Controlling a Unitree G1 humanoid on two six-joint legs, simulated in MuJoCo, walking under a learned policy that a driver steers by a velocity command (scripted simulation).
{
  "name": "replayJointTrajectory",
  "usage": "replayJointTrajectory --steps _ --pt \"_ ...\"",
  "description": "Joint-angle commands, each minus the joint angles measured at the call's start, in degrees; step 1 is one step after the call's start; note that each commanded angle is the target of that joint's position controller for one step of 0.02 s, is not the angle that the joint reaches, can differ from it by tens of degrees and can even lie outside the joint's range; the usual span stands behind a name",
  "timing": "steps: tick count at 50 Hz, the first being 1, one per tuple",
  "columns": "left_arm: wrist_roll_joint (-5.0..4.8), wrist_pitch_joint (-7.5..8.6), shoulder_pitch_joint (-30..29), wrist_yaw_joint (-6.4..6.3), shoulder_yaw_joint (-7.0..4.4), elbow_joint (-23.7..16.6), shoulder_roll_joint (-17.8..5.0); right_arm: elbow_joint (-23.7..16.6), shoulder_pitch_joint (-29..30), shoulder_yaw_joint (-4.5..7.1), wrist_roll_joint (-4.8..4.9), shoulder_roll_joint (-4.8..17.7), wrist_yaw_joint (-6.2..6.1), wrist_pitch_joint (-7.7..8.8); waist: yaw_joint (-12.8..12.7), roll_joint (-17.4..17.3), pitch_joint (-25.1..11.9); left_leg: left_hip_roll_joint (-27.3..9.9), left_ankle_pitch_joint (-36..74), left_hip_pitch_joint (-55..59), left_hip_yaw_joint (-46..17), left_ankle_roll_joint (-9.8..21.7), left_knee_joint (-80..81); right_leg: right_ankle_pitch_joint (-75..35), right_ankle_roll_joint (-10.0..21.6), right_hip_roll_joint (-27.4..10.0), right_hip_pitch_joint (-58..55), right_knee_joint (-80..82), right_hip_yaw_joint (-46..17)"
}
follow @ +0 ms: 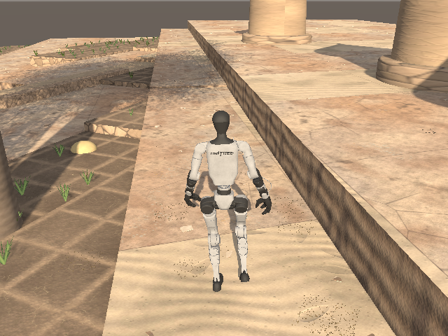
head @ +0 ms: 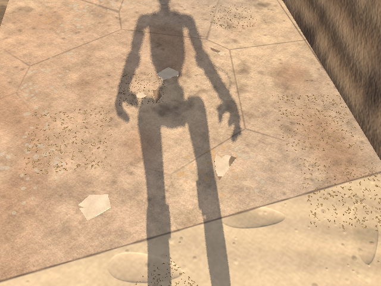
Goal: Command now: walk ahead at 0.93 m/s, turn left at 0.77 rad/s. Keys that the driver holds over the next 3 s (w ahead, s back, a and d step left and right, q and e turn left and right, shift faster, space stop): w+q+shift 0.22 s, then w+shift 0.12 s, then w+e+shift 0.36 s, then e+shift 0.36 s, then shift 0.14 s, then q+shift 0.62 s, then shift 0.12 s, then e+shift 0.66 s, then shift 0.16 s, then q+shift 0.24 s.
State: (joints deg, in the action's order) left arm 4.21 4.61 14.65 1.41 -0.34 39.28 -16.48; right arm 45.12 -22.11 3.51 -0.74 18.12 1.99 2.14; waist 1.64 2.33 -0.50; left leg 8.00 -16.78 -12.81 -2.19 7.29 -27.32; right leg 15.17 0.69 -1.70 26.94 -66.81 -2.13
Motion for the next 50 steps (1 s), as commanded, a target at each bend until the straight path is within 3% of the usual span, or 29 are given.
replayJointTrajectory --steps 1,4,9,11,12,13,14,15,16,17,19,22,24,26,28,31,33,34,35,36,37,38,39,41,42,43,44,46,50 --pt "0.71 -0.53 -5.46 0.59 -0.89 -5.97 -5.98 -2.18 -3.19 1.79 0.82 7.9 -0.91 1.59 -0.65 -4.57 4.88 -13.02 -2.14 8.17 -23.3 8.49 17.71 -0.89 -2.18 -3.15 17.74 2.89 -0.45" --pt "-0.3 -1.14 -15.17 1.04 0.1 -9.51 -5.06 -1.09 -5.35 2.03 0.88 8.42 -1.17 2.06 1.04 -3.98 8.42 -10.56 14.27 3.45 -20.43 8.46 19.73 -6.02 -3.86 -1.31 17.49 13.51 3.68" --pt "-1.81 -0.27 -23.19 1.1 1.16 -12.21 -3.9 1.77 -8.21 2.45 1.55 9.46 -1.96 2.22 3.91 -6.55 5.61 -11.03 41.36 6.84 -20.31 5.09 17.57 -19.15 -1.93 2.64 5.73 31.05 4.73" --pt "-2.08 -0.27 -17.39 0.11 0.31 -10.7 -6.06 1.5 -4.83 2.84 1.81 11.48 -2.35 2.49 0.12 -6.3 0.89 -10.53 55.95 7.26 -19.29 2.33 10.85 -17.2 -0.42 5.27 -8.25 35.53 4.09" --pt "-2.43 -0.21 -9.56 -0.78 -1.0 -8.36 -9.0 1.63 -4.12 3.15 1.32 13.15 -2.31 2.81 -3.53 -6.65 -4.94 -10.98 62.75 7.78 -19.38 0.98 2.52 -14.04 0.32 6.31 -18.66 34.06 3.55" --pt "-3.01 -0.27 2.17 -1.97 -2.33 -5.21 -11.34 1.52 -1.44 3.46 0.58 14.69 -2.01 3.18 -10.29 -6.77 -10.07 -10.44 62.41 5.14 -18.49 0.26 -9.76 -11.27 0.95 4.89 -30.49 34.12 3.76" --pt "-2.3 -0.27 15.04 -3.5 -3.96 -1.53 -13.67 1.56 0.85 2.77 -0.42 11.72 -2.1 3.93 -15.95 -5.54 -14.49 -8.26 53.5 -1.86 -16.16 0.09 -24.83 -2.2 2.19 -0.77 -42.95 31.59 -0.06" --pt "-0.07 0.1 20.95 -4.26 -4.96 0.18 -16.83 0.32 -1.8 0.26 -0.08 0.99 -2.24 4.24 -13.67 10.66 -19.21 -1.52 1.53 -14.8 -10.84 -0.45 -48.38 16.33 6.28 -16.43 -53.2 35.38 -21.3" --pt "-0.43 -0.09 14.36 -3.02 -5.47 -0.14 -18.05 -1.49 -8.34 -0.71 2.17 1.56 -1.7 3.88 -6.85 21.93 -24.7 0.85 -8.27 -23.4 -8.33 -0.99 -56.28 22.87 12.0 -23.42 -53.18 49.14 -51.65" --pt "-1.21 -0.12 6.14 -2.25 -4.83 -1.43 -11.27 0.26 -2.73 -0.39 0.24 5.41 -1.96 2.96 -6.31 8.85 -13.64 -4.9 -1.17 -25.92 -7.13 -0.41 -54.53 28.18 11.74 -19.25 -43.15 50.83 -44.19" --pt "-1.32 0.27 5.17 -1.5 -3.74 1.59 -6.17 -1.88 6.98 -0.56 -1.65 5.14 -0.48 2.37 -5.86 -2.34 -2.84 -7.03 1.17 -25.21 -5.8 -0.84 -50.4 14.3 12.03 -14.19 -28.71 51.07 -30.52" --pt "-2.57 1.52 10.22 -1.23 -2.86 7.5 -4.17 -6.03 11.64 -2.23 -3.11 1.11 0.59 1.66 -1.96 2.23 2.42 -9.52 -4.26 -27.8 -5.69 -2.12 -44.02 2.96 13.06 -10.62 -21.6 53.33 -23.77" --pt "-3.47 2.04 10.38 -1.36 -3.08 8.26 -5.2 -9.36 16.94 -3.15 -4.01 1.33 0.95 1.59 -0.69 1.85 5.51 -12.77 -3.28 -30.93 -3.51 -4.35 -35.66 0.77 13.7 -10.01 -18.32 57.11 -21.79" --pt "-3.08 2.07 7.0 -1.58 -3.97 7.14 -7.5 -12.31 22.68 -4.48 -3.21 1.42 2.1 2.27 0.13 1.07 7.23 -13.11 5.69 -21.72 -1.02 -6.33 -20.02 -1.7 12.44 -6.75 -8.68 61.21 -15.53" --pt "-3.78 2.3 6.88 -0.8 -5.2 7.05 -11.0 -11.48 22.87 -4.79 -1.71 1.5 3.03 2.41 -0.07 1.15 5.73 -9.09 14.61 -2.91 3.87 -6.88 -12.72 -8.6 11.41 -5.84 0.64 65.46 -12.53" --pt "-4.57 2.26 9.82 0.1 -5.56 8.14 -12.87 -9.65 19.65 -2.94 -1.6 5.53 1.21 2.18 1.23 -0.84 2.29 -7.52 14.14 3.87 3.93 -6.08 -7.9 -27.63 9.12 -6.67 -8.96 55.94 -10.63" --pt "-4.39 1.9 10.85 0.11 -5.78 9.08 -13.73 -5.34 4.51 -0.85 -2.71 8.56 -0.96 2.56 8.64 -2.19 -7.37 -7.79 7.45 22.08 3.59 -5.07 -6.76 -34.34 6.76 -1.85 -6.52 29.25 -7.63" --pt "-4.15 2.05 10.02 -0.07 -4.58 7.96 -8.64 -4.5 -5.49 0.8 -4.06 13.22 -2.37 2.91 12.2 -8.02 -13.5 -20.66 -11.47 32.16 -10.21 -4.02 -3.72 -15.83 5.6 2.18 2.4 8.7 -5.0" --pt "-5.74 1.52 14.53 -0.72 -2.88 5.63 -0.52 -4.9 -6.46 1.25 -5.23 16.46 -2.88 2.68 6.91 -17.74 -18.09 -36.07 -28.27 34.85 -36.91 -1.58 7.91 13.14 5.29 4.81 12.71 -9.26 -3.99" --pt "-5.4 0.64 12.22 -1.07 -3.32 4.48 -4.3 -5.26 -1.25 1.38 -3.36 14.06 -3.07 2.14 4.86 -16.01 -13.74 -35.93 -26.09 28.92 -45.8 1.33 15.05 7.81 5.24 3.49 18.36 -13.91 -2.76" --pt "-4.45 -0.41 7.83 -1.21 -3.65 4.83 -5.53 -5.86 4.43 0.19 -2.78 8.25 -2.9 2.45 2.94 -8.88 -4.36 -32.74 -11.07 21.54 -32.24 1.45 12.21 3.08 4.72 -0.35 19.53 -12.1 -1.95" --pt "-4.02 -1.17 6.26 -0.96 -3.8 5.63 -5.16 -5.51 6.71 -0.56 -2.57 4.83 -2.44 2.91 1.57 -5.96 -0.44 -29.69 11.09 16.03 -21.19 1.05 9.67 2.04 3.73 -1.52 17.27 -9.59 -1.37" --pt "-3.77 -2.12 7.2 -0.76 -4.04 6.4 -4.37 -4.95 7.14 -1.02 -2.49 3.21 -2.23 3.23 -0.39 -6.65 0.55 -27.54 29.3 12.99 -12.69 0.13 8.18 3.58 2.62 -1.97 14.75 -8.12 -0.82" --pt "-2.89 -3.96 6.52 -0.15 -4.23 5.41 -2.4 -2.94 6.05 -1.51 -0.83 1.39 -2.07 4.0 -2.81 -9.35 1.08 -25.66 44.68 9.79 -3.34 -1.61 7.43 4.84 1.63 -2.25 12.44 -3.73 -0.05" --pt "-8.26 -3.65 3.15 -1.11 -4.55 2.58 -2.06 -4.18 12.15 -0.83 1.54 0.32 -2.79 4.45 -2.47 -12.96 2.18 -22.45 42.18 10.72 0.12 -2.42 10.32 1.84 1.14 -4.32 14.61 -2.17 -1.36" --pt "-8.5 -3.21 0.81 -0.91 -3.82 0.34 -1.07 -4.69 14.76 -0.6 1.92 1.85 -3.49 4.51 -3.66 -14.18 3.28 -24.37 43.42 9.04 1.79 -1.42 11.35 -0.34 0.41 -4.63 15.75 3.35 -0.54" --pt "-7.29 -2.82 -1.57 -0.36 -3.31 -1.32 -0.58 -5.29 17.45 -0.31 1.94 2.48 -4.14 4.2 -3.81 -11.41 5.39 -23.53 43.81 5.72 5.16 -1.25 12.74 -3.4 -0.52 -4.1 13.98 11.4 1.71" --pt "-5.75 -1.73 -2.82 1.27 -3.15 -1.81 -0.2 -5.25 17.83 0.69 1.29 5.29 -5.66 3.01 -3.7 -7.56 2.85 -18.61 39.7 2.4 12.35 -3.28 11.3 -16.61 -0.7 -0.29 2.68 26.76 6.6" --pt "-5.39 -3.35 8.5 2.86 -6.36 -0.83 -7.94 -6.03 16.77 2.48 3.62 10.62 -5.87 2.6 -10.16 -8.25 -7.04 -19.51 56.08 3.17 13.08 -5.2 -7.45 -19.4 4.18 6.25 -19.32 30.37 8.17"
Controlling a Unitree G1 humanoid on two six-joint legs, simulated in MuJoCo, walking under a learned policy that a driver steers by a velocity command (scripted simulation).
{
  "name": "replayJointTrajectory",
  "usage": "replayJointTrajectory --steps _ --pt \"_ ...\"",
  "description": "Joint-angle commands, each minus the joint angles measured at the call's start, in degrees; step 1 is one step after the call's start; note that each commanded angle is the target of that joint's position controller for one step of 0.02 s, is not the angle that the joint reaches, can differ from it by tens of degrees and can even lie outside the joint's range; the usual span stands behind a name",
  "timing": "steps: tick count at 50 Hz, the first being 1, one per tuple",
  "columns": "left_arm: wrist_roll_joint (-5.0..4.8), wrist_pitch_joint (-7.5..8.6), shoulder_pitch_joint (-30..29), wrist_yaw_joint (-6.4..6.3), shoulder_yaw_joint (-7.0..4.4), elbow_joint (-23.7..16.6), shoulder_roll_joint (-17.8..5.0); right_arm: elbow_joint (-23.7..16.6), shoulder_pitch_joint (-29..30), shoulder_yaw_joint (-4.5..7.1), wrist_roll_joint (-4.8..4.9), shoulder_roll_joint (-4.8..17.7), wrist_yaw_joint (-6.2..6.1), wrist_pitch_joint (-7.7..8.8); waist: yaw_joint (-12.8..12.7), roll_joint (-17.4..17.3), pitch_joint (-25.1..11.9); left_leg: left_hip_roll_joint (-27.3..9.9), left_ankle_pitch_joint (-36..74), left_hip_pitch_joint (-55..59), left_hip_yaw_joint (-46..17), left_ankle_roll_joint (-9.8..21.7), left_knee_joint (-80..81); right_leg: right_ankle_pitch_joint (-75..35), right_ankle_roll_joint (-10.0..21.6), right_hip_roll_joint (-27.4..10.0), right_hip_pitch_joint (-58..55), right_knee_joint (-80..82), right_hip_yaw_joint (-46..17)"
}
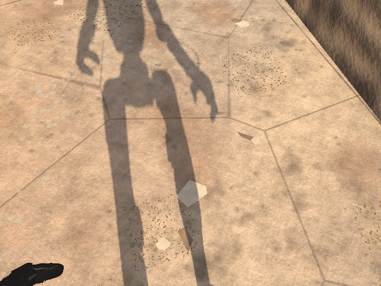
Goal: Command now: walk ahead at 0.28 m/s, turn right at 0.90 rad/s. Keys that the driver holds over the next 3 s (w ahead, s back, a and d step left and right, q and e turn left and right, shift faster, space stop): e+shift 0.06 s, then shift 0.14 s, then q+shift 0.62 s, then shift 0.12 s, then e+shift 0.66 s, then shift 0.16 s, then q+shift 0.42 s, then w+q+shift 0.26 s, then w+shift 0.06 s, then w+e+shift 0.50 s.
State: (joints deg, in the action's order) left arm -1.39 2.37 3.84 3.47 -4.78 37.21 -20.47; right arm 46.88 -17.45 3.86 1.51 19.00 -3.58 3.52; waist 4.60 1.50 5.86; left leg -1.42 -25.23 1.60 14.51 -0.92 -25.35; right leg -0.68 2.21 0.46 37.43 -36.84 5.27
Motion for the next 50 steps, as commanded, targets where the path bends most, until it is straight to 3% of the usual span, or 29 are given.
replayJointTrajectory --steps 1,2,3,4,5,6,7,9,10,12,15,16,18,20,22,24,26,27,28,29,30,31,32,33,34,38,42,47,50 --pt "0.42 -1.83 25.9 0.09 -3.59 2.64 -7.36 -8.47 12.98 1.85 1.63 8.8 0.42 1.24 -16.76 -5.01 -16.3 -8.89 57.4 -14.84 -4.17 1.84 -20.76 -6.71 4.91 4.59 -39.58 1.91 -0.92" --pt "-0.09 -2.29 25.36 -1.11 -3.91 3.2 -8.46 -7.75 10.6 0.5 0.65 3.78 1.56 1.29 -15.29 3.75 -12.46 -3.46 16.64 -23.95 -5.26 -0.65 -34.61 -11.79 6.85 2.33 -45.48 6.16 -5.58" --pt "1.01 -2.06 19.03 -2.2 -3.7 -0.47 -12.51 -8.91 5.35 -1.08 -3.03 -1.19 2.79 1.2 -8.44 19.47 -11.99 5.31 -17.32 -35.49 -6.87 -3.24 -58.28 -46.23 13.64 -6.86 -49.4 2.09 -22.47" --pt "4.17 -0.4 15.49 -1.55 -3.06 -5.65 -13.5 -10.15 -4.16 -1.14 -1.46 4.24 3.35 1.59 -6.24 15.53 -30.57 7.47 -14.7 -42.18 -21.25 -3.81 -68.55 -35.64 26.37 -21.23 -59.41 9.8 -48.19" --pt "2.66 -0.34 10.36 -1.04 -3.06 -8.2 -11.23 -9.98 0.28 -0.09 -0.68 10.16 3.42 1.46 -7.94 4.1 -30.04 4.17 -8.22 -41.12 -24.01 -2.37 -64.97 -18.06 24.32 -19.58 -54.66 14.56 -47.37" --pt "1.0 -0.13 6.88 -1.11 -2.27 -8.48 -8.73 -10.86 4.59 0.26 -0.64 10.5 2.89 0.87 -6.56 -1.09 -20.96 2.3 -3.79 -42.39 -22.9 -2.12 -59.55 -10.86 20.93 -16.36 -45.34 15.74 -41.96" --pt "0.12 -0.02 5.5 -1.47 -1.46 -8.17 -6.68 -10.3 5.65 0.14 -1.44 9.32 1.94 0.06 -5.06 -5.62 -17.48 0.18 -2.02 -40.39 -22.62 -2.34 -55.99 -10.55 18.42 -14.42 -38.21 15.69 -38.69" --pt "1.12 -0.32 4.69 -2.22 -1.06 -7.29 -6.3 -9.89 4.87 0.4 -1.55 8.97 1.37 -1.3 -3.2 -3.93 -13.31 -1.26 -1.59 -33.8 -21.78 -2.71 -49.57 -20.4 16.56 -11.63 -26.31 15.38 -31.31" --pt "1.36 -0.36 5.07 -2.65 -0.9 -6.46 -5.91 -9.85 4.79 0.11 -1.76 7.46 1.27 -1.46 -3.18 -2.67 -12.6 -1.48 -1.68 -32.62 -20.5 -3.17 -46.72 -26.21 16.13 -10.5 -23.6 14.84 -28.17" --pt "1.97 -0.42 5.81 -3.71 -0.14 -5.04 -4.63 -8.91 3.81 -0.82 -1.96 4.32 1.03 -1.47 -3.71 -2.1 -15.56 -1.58 1.55 -31.54 -18.48 -4.34 -42.29 -35.15 15.56 -10.06 -23.72 13.33 -22.46" --pt "2.74 -1.05 3.23 -4.27 1.82 -3.12 -0.3 -7.22 2.68 -1.98 -1.22 0.5 1.29 -2.15 -3.27 -0.08 -18.57 -3.16 12.36 -24.06 -17.71 -4.9 -29.59 -29.03 12.07 -7.22 -21.96 13.67 -13.88" --pt "3.1 -1.11 3.15 -4.15 1.78 -2.41 -0.56 -7.42 3.91 -1.98 -0.86 0.49 1.45 -2.35 -4.09 1.57 -17.45 -2.92 15.31 -21.89 -17.29 -4.78 -26.86 -23.77 11.63 -7.27 -20.66 14.95 -12.61" --pt "3.59 -1.59 2.93 -4.06 0.94 -1.58 -3.14 -9.4 7.73 -0.93 -0.12 3.71 1.64 -2.87 -5.71 4.47 -13.27 -2.34 14.21 -23.48 -16.64 -4.46 -25.25 -12.26 12.17 -9.22 -20.34 17.0 -13.29" --pt "3.37 -2.53 3.24 -4.38 0.47 -1.02 -3.84 -11.25 10.21 -0.16 0.19 5.69 1.89 -3.39 -6.92 5.08 -9.77 -2.94 9.23 -27.78 -16.52 -3.81 -24.22 -5.09 12.86 -12.11 -22.9 17.46 -15.55" --pt "2.58 -3.36 3.75 -4.95 0.22 -0.45 -3.6 -12.21 10.29 0.02 -0.03 5.34 2.45 -3.73 -7.28 5.2 -8.47 -3.31 5.39 -29.87 -15.77 -2.95 -23.06 -4.21 13.06 -14.65 -26.33 16.61 -17.1" --pt "1.92 -3.86 3.14 -5.47 -0.05 -0.35 -3.45 -12.25 8.48 0.12 -0.08 4.47 3.27 -3.76 -6.6 5.29 -8.63 -2.73 3.7 -28.75 -14.19 -1.71 -19.74 -7.05 12.2 -15.77 -28.69 14.55 -16.61" --pt "0.9 -4.19 1.47 -5.92 -0.33 -0.5 -3.34 -11.01 4.23 0.53 -0.01 3.77 4.09 -3.53 -4.2 4.56 -9.59 -0.48 10.04 -22.79 -11.57 0.32 -9.15 -7.58 9.06 -14.39 -28.89 10.0 -13.27" --pt "0.27 -4.04 2.91 -6.01 -0.41 0.13 -2.57 -10.56 2.41 1.14 -0.47 4.92 4.15 -3.35 -3.59 1.99 -9.1 -0.06 18.39 -19.02 -13.96 2.29 -1.57 -2.67 5.52 -11.41 -27.17 5.02 -10.37" --pt "1.57 -3.62 4.19 -5.96 -0.36 -0.83 -1.04 -11.27 1.17 2.91 -1.09 11.07 3.55 -3.12 -5.4 -11.36 -8.56 -9.59 37.74 -12.7 -30.6 6.89 2.85 10.56 -0.27 -4.37 -17.41 -9.57 -3.58" --pt "3.49 -3.02 -1.32 -5.86 -0.14 -4.11 -0.63 -12.51 -0.38 3.9 -1.76 15.24 3.58 -2.76 -3.59 -20.84 -7.99 -19.32 54.47 -5.32 -47.83 18.02 4.11 36.66 -4.85 6.25 0.26 -21.69 -3.98" --pt "3.3 -2.5 -3.23 -5.8 -0.23 -4.34 -1.22 -12.52 -3.4 3.46 -3.27 12.67 3.69 -2.21 -0.79 -14.34 -13.4 -19.41 51.52 -2.42 -48.46 20.67 4.78 38.85 -4.75 4.9 2.8 -30.14 -10.93" --pt "2.02 -2.59 -2.81 -5.73 -0.53 -3.6 -1.46 -12.67 -0.73 3.36 -2.86 11.2 3.54 -1.87 -2.61 -9.79 -12.96 -15.85 48.12 -1.88 -43.74 17.64 3.55 34.12 -4.45 3.49 3.7 -32.47 -12.58" --pt "1.75 -2.9 -2.08 -5.99 -0.62 -2.39 -1.05 -13.42 2.35 3.41 -1.43 10.16 3.07 -2.22 -3.81 -6.21 -12.34 -12.82 44.73 -2.5 -40.02 14.6 2.67 29.78 -4.82 2.49 4.32 -31.63 -12.69" --pt "1.93 -3.14 -2.45 -6.24 -0.78 -2.18 -1.43 -14.21 4.12 3.03 -0.17 9.05 2.46 -2.83 -4.14 -5.94 -12.11 -11.61 43.15 -3.32 -38.59 13.25 2.63 26.93 -5.38 1.7 4.01 -30.2 -13.06" --pt "1.81 -3.11 -2.81 -6.09 -0.84 -2.18 -1.11 -14.7 4.85 2.8 0.2 8.49 1.89 -3.51 -4.64 -6.6 -12.42 -9.78 42.56 -4.77 -37.53 12.52 2.78 24.67 -5.98 2.12 1.9 -29.65 -12.81" --pt "1.11 -2.27 -3.49 -5.66 -0.59 -1.49 -0.03 -15.56 3.25 3.25 -0.25 8.88 0.65 -4.85 -4.0 -8.2 -13.18 -6.89 39.42 -2.9 -38.9 11.71 2.87 20.17 -7.29 4.43 1.11 -21.55 -13.15" --pt "0.9 -1.67 -3.79 -5.48 -0.9 -0.4 -1.02 -16.72 4.18 3.69 -0.34 9.66 0.04 -5.6 -3.8 -9.87 -12.9 -6.11 33.75 -3.19 -42.2 10.87 2.34 18.45 -7.99 4.62 -0.92 -13.23 -14.37" --pt "0.96 -1.15 -3.7 -4.7 -0.82 0.51 -1.64 -17.47 4.94 2.78 -1.48 8.38 0.43 -6.25 -2.17 -11.4 -12.59 -6.21 37.4 -7.29 -43.31 11.6 0.58 18.81 -7.74 2.73 -8.08 -9.07 -12.85" --pt "0.9 -0.87 -1.26 -3.87 -0.29 1.52 -1.63 -17.51 6.95 1.0 -2.38 5.19 1.07 -6.21 -2.22 -10.03 -13.14 -7.41 42.47 -9.05 -41.33 12.26 -0.81 19.49 -6.65 -0.47 -14.33 -5.69 -10.72"
Over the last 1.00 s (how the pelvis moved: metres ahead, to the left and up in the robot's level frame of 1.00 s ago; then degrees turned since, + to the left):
0.87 0.17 -0.01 -6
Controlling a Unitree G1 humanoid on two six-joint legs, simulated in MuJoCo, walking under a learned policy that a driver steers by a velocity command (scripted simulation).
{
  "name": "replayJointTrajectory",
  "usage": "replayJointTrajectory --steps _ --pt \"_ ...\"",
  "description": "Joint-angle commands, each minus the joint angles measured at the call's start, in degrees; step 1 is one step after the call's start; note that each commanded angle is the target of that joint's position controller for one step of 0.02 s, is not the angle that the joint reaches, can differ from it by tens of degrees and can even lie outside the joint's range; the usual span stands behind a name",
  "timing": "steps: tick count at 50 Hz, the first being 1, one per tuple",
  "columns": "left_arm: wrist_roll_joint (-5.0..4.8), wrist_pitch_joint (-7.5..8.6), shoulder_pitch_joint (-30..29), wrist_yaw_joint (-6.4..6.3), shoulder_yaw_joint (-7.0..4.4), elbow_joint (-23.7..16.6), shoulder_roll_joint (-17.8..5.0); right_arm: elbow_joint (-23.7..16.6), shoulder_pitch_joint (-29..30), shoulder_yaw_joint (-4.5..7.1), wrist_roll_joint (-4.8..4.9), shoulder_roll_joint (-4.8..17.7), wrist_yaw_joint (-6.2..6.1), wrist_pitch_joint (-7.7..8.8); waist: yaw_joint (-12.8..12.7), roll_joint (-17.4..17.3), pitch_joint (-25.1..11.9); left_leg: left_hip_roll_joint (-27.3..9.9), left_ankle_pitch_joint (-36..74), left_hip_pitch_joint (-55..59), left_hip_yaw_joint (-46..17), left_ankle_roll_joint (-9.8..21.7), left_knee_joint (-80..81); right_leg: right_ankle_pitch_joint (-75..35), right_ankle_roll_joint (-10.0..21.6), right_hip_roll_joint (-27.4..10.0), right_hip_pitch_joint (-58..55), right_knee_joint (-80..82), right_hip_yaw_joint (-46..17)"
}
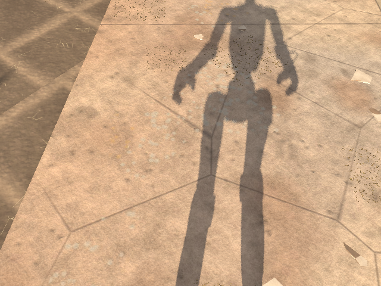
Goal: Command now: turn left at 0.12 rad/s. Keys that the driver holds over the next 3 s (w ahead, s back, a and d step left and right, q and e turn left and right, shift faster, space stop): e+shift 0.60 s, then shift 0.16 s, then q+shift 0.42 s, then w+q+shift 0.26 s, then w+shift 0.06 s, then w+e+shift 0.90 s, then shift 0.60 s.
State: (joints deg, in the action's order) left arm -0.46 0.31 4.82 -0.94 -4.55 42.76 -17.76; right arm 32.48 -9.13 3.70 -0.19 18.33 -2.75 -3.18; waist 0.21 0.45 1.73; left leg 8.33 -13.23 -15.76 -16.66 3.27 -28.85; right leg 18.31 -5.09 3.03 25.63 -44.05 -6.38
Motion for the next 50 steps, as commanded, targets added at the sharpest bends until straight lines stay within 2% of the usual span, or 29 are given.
replayJointTrajectory --steps 1,3,4,6,7,9,11,13,16,18,20,21,22,23,24,25,27,28,32,37,40,42,43,44,45,46,47,48,50 --pt "0.06 1.33 -1.66 0.95 -0.06 -3.75 -3.33 -2.62 -0.78 0.16 -0.9 3.66 0.57 0.72 1.88 -8.24 -8.85 -16.95 29.42 6.59 -9.25 7.92 2.96 -0.9 1.07 -4.14 -6.56 5.01 1.25" --pt "0.15 1.63 -0.35 1.69 0.7 -3.18 -1.54 -1.21 -0.03 -0.68 -0.97 2.53 1.32 1.36 0.17 -7.34 -6.7 -14.69 21.56 3.26 -6.48 6.0 4.05 -11.86 2.66 -3.28 -15.06 18.65 2.06" --pt "0.71 1.67 -1.82 1.63 0.42 -4.17 -3.67 -0.2 -2.19 -0.12 -1.16 4.21 1.54 2.02 1.09 -5.99 -5.01 -12.45 14.3 3.11 -5.25 4.1 4.25 -17.97 4.07 -3.51 -15.93 20.97 -0.35" --pt "0.38 1.47 -2.16 1.28 -1.54 -5.29 -12.04 -0.13 -5.89 1.07 -2.4 6.68 1.18 2.95 4.7 5.94 -3.66 -3.74 -1.86 1.0 4.92 -1.05 -3.0 -32.07 11.18 -10.93 -14.92 19.7 -10.31" --pt "-0.19 1.22 -0.91 1.15 -1.66 -5.0 -11.46 -0.59 -3.75 1.1 -2.36 6.4 0.69 3.13 3.02 10.07 -3.7 -2.09 -5.39 -0.3 8.53 -3.68 -6.52 -27.42 15.84 -13.99 -14.14 22.5 -17.29" --pt "-0.6 0.65 3.1 0.58 -1.6 -4.28 -10.04 -2.11 2.3 1.6 -0.69 5.6 -0.04 3.14 -0.4 13.05 -3.32 -1.47 -12.26 -5.37 11.01 -5.38 -12.05 -27.07 18.79 -16.39 -16.72 23.72 -25.37" --pt "-0.56 0.73 7.36 -0.24 -2.56 -4.0 -11.63 -3.14 4.56 1.99 -0.09 4.53 0.31 3.07 -2.95 10.74 -4.86 -1.25 -23.14 -13.15 8.52 -6.67 -25.41 -29.68 20.75 -18.17 -22.21 23.94 -29.48" --pt "-1.5 0.06 4.74 -1.21 -3.13 -4.83 -11.44 -2.42 3.25 1.92 0.4 2.91 0.81 3.26 -1.04 6.66 -5.63 -2.8 -19.6 -13.63 7.77 -7.1 -24.83 -27.24 17.43 -14.44 -21.87 22.72 -25.07" --pt "-1.81 -2.65 2.57 -1.99 -3.58 -6.45 -10.15 -1.6 3.24 1.58 1.04 0.54 1.6 4.06 -0.95 8.55 -7.11 -1.5 -12.62 -7.84 10.35 -7.78 -12.48 -23.74 14.25 -9.62 -19.39 22.44 -23.32" --pt "-1.71 -3.41 2.17 -1.77 -3.95 -7.39 -10.34 -0.48 0.79 1.98 1.38 1.06 2.3 4.44 -0.55 10.38 -8.55 -0.86 -9.25 -1.86 10.73 -7.59 -4.66 -22.53 13.83 -8.7 -17.12 22.32 -24.95" --pt "-2.67 -3.42 0.12 -1.58 -3.82 -8.4 -9.91 1.45 -3.71 2.9 1.39 2.44 2.38 4.68 2.05 10.37 -8.85 -1.85 0.42 6.44 11.55 -6.67 8.14 -15.72 11.73 -6.69 -12.83 20.83 -25.48" --pt "-2.69 -3.26 1.73 -1.59 -3.27 -8.36 -8.13 2.09 -5.01 3.73 1.2 4.7 2.0 4.52 1.7 8.12 -9.28 -6.7 3.68 13.6 8.89 -4.94 11.86 -5.67 9.08 -3.78 -6.77 17.62 -23.26" --pt "-1.67 -3.22 6.53 -1.27 -2.21 -8.01 -3.81 0.81 -3.55 4.43 -0.32 9.57 1.51 3.9 -1.5 -7.3 -10.07 -21.13 2.2 19.2 -6.8 1.61 13.86 11.84 5.52 4.06 3.41 3.93 -13.46" --pt "-1.3 -2.35 7.16 -1.21 -3.44 -8.71 -7.53 -0.5 -0.19 4.41 -3.53 10.41 1.99 4.09 -2.18 -13.98 -5.93 -30.03 4.83 10.17 -16.39 8.19 15.41 17.23 3.39 3.89 9.38 -7.57 -9.3" --pt "-1.12 -2.08 7.29 -1.08 -4.5 -8.02 -11.44 -1.71 3.17 3.66 -3.52 7.83 1.79 4.61 -3.19 -10.32 -3.18 -30.04 5.42 6.9 -12.68 9.42 15.53 13.89 2.27 -0.5 9.03 -15.58 -7.15" --pt "-1.25 -2.44 7.96 -1.13 -4.91 -6.69 -12.21 -1.94 5.65 2.86 -2.63 5.23 1.32 4.8 -3.62 -6.71 -1.55 -25.83 3.78 5.29 -5.56 7.52 14.68 9.45 1.61 -1.58 8.91 -18.53 -5.73" --pt "-1.0 -3.33 9.59 -1.18 -4.35 -5.54 -9.4 -1.91 6.46 2.23 -0.99 4.06 0.15 4.7 -3.06 -6.39 -0.7 -21.3 7.89 7.0 3.14 5.64 13.01 3.23 0.21 -2.59 11.32 -24.91 -3.51" --pt "-1.09 -3.38 8.63 -0.91 -4.0 -6.3 -8.7 -1.66 5.17 1.95 -0.97 3.84 -0.23 4.61 -2.1 -6.72 -0.51 -20.7 12.74 7.44 6.39 6.28 12.74 1.81 -0.57 -3.45 12.3 -26.98 -1.37" --pt "-1.08 -2.78 1.82 -0.07 -2.07 -10.74 -5.71 0.64 -2.72 2.38 -1.39 5.38 -0.4 3.58 2.85 -6.69 -1.89 -22.6 22.84 15.34 9.19 10.28 11.96 2.0 -3.15 -6.36 15.6 -20.39 2.3" --pt "-0.17 -2.76 1.28 0.52 -0.73 -11.79 -3.96 1.61 -1.41 3.37 -0.13 8.51 1.61 2.99 2.17 -6.9 -4.2 -24.68 30.01 15.89 12.39 11.83 10.59 4.8 -1.95 -6.12 7.32 -8.24 4.27" --pt "0.06 -2.81 0.95 0.32 -0.09 -11.48 -2.79 3.4 -1.71 2.79 0.93 7.75 2.6 3.25 1.82 -8.57 -5.05 -23.43 32.2 12.94 12.92 11.19 8.63 5.02 -0.06 -4.19 -2.2 2.81 5.94" --pt "0.53 -2.63 4.5 0.15 0.32 -9.15 -0.94 4.89 -0.71 1.02 1.79 4.16 3.29 3.83 -1.08 -8.12 -5.86 -21.13 30.42 9.82 12.87 8.48 5.84 -5.66 2.43 -3.14 -13.69 20.53 6.44" --pt "0.77 -2.47 6.05 -0.03 -0.11 -8.6 -3.01 6.09 -2.41 0.56 2.32 3.68 3.61 4.43 -1.91 -6.98 -5.89 -19.82 26.84 5.36 13.02 5.12 5.03 -16.81 4.05 -3.74 -22.38 28.96 5.44" --pt "1.15 -2.47 8.69 -0.79 -1.14 -8.75 -8.03 5.85 -4.34 0.03 0.75 3.31 4.0 5.18 -1.09 -2.45 -10.07 -17.33 15.23 -0.55 13.71 0.77 2.26 -33.22 5.8 -10.92 -33.37 23.95 -0.98" --pt "1.99 -3.14 7.48 -1.64 -2.13 -9.23 -12.67 5.3 -6.73 -0.57 -0.58 1.9 4.6 5.89 0.76 8.49 -11.82 -13.14 -6.59 -9.83 17.28 -3.29 -2.35 -49.18 12.76 -20.89 -38.74 16.85 -6.27" --pt "1.75 -3.17 5.56 -1.42 -1.99 -9.04 -9.72 5.02 -4.01 -0.08 0.43 4.06 4.16 5.32 -1.44 10.05 -12.13 -11.42 -17.33 -9.1 18.52 -5.51 -8.27 -42.69 18.45 -22.89 -31.81 18.36 -6.91" --pt "1.85 -2.78 5.05 -1.16 -2.07 -9.31 -9.45 4.33 -1.6 1.1 1.69 7.45 3.7 4.6 -3.08 10.15 -8.9 -10.53 -21.62 -13.22 18.59 -6.44 -18.57 -39.91 20.22 -22.88 -29.89 20.55 -7.21" --pt "2.1 -2.33 4.94 -1.38 -2.1 -8.94 -9.09 4.68 -2.04 2.05 2.33 8.26 3.12 3.66 -3.28 10.82 -7.92 -10.52 -24.56 -16.96 17.32 -7.26 -29.59 -39.39 20.92 -23.5 -28.36 21.86 -6.64" --pt "1.12 -1.2 -0.05 -1.45 -1.37 -9.18 -6.56 5.95 -6.53 2.8 2.19 7.25 2.01 1.12 0.03 10.2 -4.79 -11.89 -20.74 -16.61 14.63 -8.62 -37.55 -34.56 18.91 -22.03 -20.92 24.02 -0.42"
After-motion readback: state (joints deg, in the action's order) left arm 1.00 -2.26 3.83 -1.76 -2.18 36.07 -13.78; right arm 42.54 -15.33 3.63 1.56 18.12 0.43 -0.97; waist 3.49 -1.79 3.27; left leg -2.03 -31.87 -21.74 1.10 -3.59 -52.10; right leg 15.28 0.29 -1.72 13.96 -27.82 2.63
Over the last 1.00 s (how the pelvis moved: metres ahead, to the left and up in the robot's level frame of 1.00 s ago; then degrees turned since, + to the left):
0.23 0.10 0.02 18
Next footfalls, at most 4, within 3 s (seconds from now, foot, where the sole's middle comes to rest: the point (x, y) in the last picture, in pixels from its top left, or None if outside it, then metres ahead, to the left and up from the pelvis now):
0.08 right None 0.06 -0.15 -0.78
0.42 left None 0.08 0.09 -0.78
0.88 right None -0.02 -0.16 -0.78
1.30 left None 0.07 0.08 -0.78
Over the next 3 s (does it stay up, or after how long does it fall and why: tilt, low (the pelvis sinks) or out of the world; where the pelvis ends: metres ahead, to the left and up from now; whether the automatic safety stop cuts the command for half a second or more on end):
stays up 1.19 -0.32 0.00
